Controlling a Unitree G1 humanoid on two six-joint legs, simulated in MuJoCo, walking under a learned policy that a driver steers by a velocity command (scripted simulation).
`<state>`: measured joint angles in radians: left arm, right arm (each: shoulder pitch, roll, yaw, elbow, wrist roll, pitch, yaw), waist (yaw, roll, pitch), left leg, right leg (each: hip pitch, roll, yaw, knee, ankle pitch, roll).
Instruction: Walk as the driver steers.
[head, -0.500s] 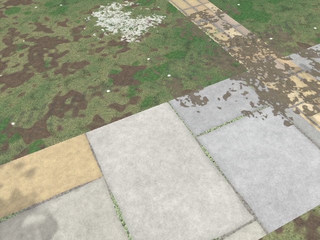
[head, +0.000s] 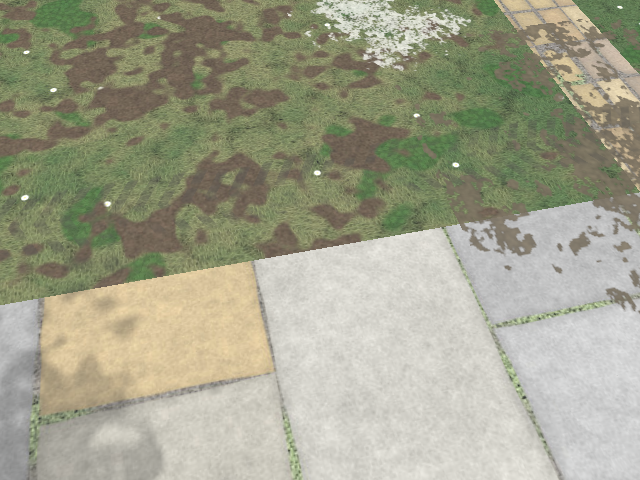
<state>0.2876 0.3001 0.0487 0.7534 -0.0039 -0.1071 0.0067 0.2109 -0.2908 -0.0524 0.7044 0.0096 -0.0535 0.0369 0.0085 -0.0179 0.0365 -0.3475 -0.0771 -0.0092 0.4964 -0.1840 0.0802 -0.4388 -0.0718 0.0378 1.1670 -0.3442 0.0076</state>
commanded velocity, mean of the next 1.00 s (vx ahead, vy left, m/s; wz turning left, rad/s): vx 0.14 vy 0.00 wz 0.15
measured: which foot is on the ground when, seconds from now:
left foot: down 0.00-0.32, up 0.34-0.58, down 0.60-1.00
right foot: up 0.00-0.28, down 0.30-1.00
